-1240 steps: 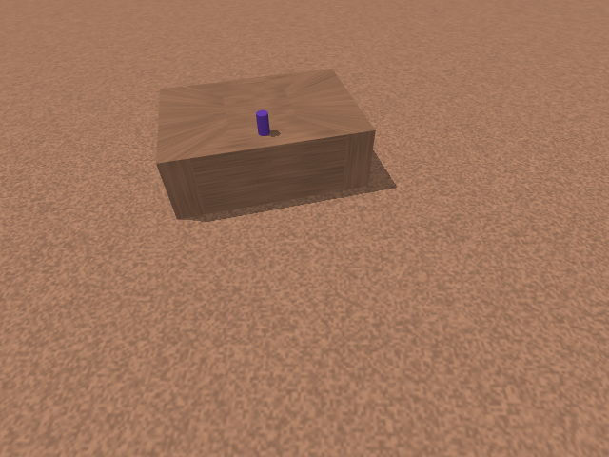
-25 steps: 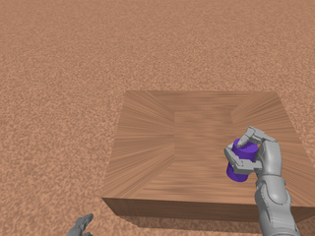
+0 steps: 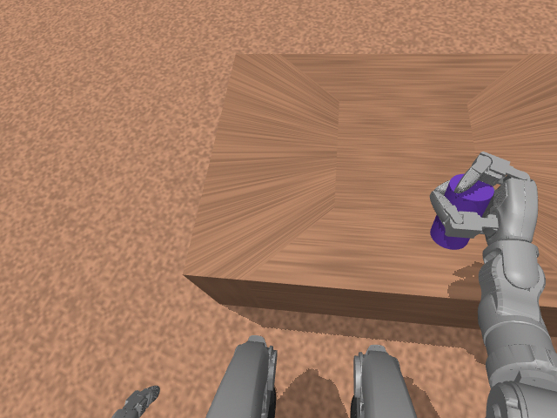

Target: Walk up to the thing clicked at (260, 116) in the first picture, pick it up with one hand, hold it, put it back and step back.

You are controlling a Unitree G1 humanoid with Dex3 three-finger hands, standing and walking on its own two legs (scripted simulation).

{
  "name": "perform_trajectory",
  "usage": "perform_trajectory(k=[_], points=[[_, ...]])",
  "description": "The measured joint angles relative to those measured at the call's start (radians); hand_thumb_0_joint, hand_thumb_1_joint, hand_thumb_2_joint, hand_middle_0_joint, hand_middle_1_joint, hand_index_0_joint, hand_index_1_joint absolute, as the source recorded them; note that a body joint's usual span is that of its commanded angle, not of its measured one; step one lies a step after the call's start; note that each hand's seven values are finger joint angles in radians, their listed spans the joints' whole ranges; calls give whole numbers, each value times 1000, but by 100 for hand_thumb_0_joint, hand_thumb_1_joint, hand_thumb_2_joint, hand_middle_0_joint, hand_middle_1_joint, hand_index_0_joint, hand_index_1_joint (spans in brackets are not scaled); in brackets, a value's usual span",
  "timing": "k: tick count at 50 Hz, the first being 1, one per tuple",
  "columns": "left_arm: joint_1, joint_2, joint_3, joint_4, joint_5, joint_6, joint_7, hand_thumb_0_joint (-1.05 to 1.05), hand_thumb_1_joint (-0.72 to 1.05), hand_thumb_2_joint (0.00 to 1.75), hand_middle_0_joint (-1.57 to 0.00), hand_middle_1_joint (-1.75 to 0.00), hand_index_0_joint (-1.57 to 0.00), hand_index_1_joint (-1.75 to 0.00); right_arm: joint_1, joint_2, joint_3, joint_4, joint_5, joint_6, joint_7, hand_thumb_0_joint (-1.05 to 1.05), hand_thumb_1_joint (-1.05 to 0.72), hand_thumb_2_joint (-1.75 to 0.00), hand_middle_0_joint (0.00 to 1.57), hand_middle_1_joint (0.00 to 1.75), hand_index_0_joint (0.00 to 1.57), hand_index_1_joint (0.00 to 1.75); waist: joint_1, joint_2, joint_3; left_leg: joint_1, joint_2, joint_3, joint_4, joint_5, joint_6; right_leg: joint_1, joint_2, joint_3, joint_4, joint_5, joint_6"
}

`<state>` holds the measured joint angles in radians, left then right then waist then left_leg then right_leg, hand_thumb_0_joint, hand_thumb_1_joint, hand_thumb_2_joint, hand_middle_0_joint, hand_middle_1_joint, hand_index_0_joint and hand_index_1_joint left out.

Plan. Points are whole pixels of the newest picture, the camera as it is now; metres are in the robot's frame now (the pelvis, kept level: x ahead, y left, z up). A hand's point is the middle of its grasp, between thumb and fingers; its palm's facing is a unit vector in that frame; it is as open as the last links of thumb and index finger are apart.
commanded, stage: crouch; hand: right
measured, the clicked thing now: (459, 213) +0.43 -0.20 -0.02
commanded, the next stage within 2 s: lower in 0.60 s
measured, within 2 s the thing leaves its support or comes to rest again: neither
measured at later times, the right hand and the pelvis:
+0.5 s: hand (440, 207) +0.46 -0.19 -0.07, palm faces +0.12 +0.99 +0.00, open 5.5 cm; pelvis -0.02 +0.00 -0.08, yaw +0 degrees
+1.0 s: hand (427, 218) +0.48 -0.19 -0.14, palm faces +0.12 +0.99 +0.00, open 5.5 cm; pelvis -0.03 +0.00 -0.13, yaw +1 degrees
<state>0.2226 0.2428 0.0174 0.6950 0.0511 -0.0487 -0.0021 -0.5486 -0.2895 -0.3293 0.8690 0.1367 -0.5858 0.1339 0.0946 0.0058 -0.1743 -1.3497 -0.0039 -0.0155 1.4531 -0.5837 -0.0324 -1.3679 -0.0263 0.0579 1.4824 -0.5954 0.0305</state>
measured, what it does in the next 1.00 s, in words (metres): lowers itself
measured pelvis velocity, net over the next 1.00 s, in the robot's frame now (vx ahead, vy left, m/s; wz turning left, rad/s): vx -0.03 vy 0.00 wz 0.02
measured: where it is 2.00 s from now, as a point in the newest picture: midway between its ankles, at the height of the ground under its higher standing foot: outside the picture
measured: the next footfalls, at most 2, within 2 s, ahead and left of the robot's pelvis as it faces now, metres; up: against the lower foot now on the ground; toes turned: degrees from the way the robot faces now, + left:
none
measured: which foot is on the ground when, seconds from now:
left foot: down 0.00-1.00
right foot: down 0.00-1.00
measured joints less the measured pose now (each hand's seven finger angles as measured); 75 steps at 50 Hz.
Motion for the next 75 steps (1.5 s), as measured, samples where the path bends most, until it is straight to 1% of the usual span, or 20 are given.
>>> perform_trajectory(k=[9,14,17,20,24,36,42,49,51,57,63,75], points=[[-19,-7,-3,-4,8,23,-25,0,91,91,-20,-31,-20,-30,-57,-2,-50,21,-17,10,-2,3,6,-111,93,114,120,135,8,-12,-9,-143,-5,1,116,-25,-1,-144,0,7,118,-26,2],[-37,-4,0,-15,13,33,-28,0,91,91,-20,-30,-20,-30,-90,-20,-71,34,-38,18,-1,3,6,-111,93,114,120,135,17,-11,-18,-213,-5,4,175,-34,-1,-215,3,14,177,-35,5],[-45,1,1,-19,15,34,-27,0,91,91,-20,-30,-20,-30,-120,-33,-73,54,-40,22,-1,3,6,-111,93,114,120,135,20,-9,-21,-248,-4,6,205,-37,0,-251,6,17,206,-37,6],[-51,8,2,-24,17,37,-26,0,91,91,-20,-30,-20,-30,-143,-47,-78,64,-49,34,2,3,6,-111,93,114,120,135,24,-10,-23,-281,-4,9,231,-40,0,-286,8,22,234,-39,8],[-53,15,3,-28,15,38,-25,0,91,91,-20,-30,-20,-30,-171,-60,-80,78,-47,45,6,3,6,-111,93,114,120,135,26,-12,-21,-320,-3,10,261,-44,-1,-326,11,25,264,-41,8],[-49,22,1,-24,18,48,-22,0,91,90,-20,-30,-20,-30,-194,-73,-94,65,-51,74,8,3,6,-111,93,114,120,135,30,-14,-18,-399,-8,10,333,-64,-7,-407,9,29,343,-66,6],[-50,23,3,-22,23,51,-25,0,90,91,-20,-30,-20,-30,-213,-76,-94,88,-53,68,1,3,6,-111,93,114,120,135,32,-14,-20,-436,-8,7,369,-73,-11,-446,12,28,382,-76,3],[-54,27,3,-29,32,55,-35,0,90,91,-20,-29,-20,-30,-232,-84,-102,94,-73,56,-2,3,6,-111,93,114,120,135,40,-13,-15,-513,-7,3,445,-88,-15,-525,18,30,458,-88,2],[-56,28,3,-29,35,57,-38,0,90,90,-20,-29,-20,-30,-239,-88,-102,94,-74,54,-5,3,6,-111,93,114,120,135,42,-13,-10,-534,-6,2,468,-92,-17,-546,20,30,481,-91,2],[-62,28,-1,-24,37,66,-41,0,90,90,-20,-29,-20,-30,-264,-99,-106,93,-84,66,-12,3,6,-111,93,114,120,135,44,-14,7,-587,-7,1,529,-100,-20,-601,25,34,540,-97,5],[-61,30,-4,-15,34,71,-40,0,91,90,-20,-29,-20,-30,-288,-112,-111,110,-84,77,-11,3,6,-111,93,114,120,135,48,-16,11,-628,-7,0,573,-103,-18,-639,28,36,580,-99,10],[-53,43,-6,-8,31,79,-38,0,91,89,-20,-29,-20,-29,-318,-142,-140,140,-83,89,10,3,7,-111,94,114,120,135,55,-15,17,-685,-15,3,629,-102,-15,-690,26,44,635,-101,18]])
